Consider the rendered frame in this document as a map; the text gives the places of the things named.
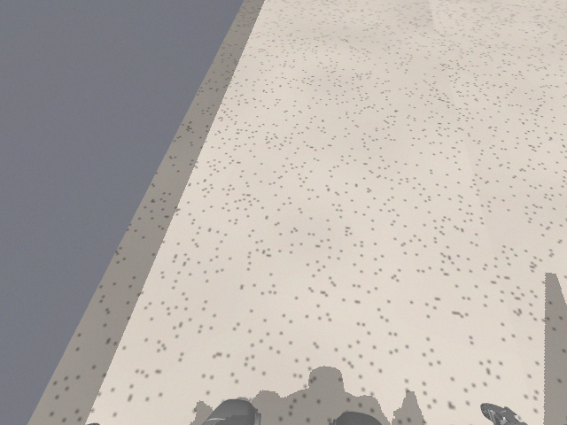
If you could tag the right robot hand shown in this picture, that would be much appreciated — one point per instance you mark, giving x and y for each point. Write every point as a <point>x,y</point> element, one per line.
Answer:
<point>499,415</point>

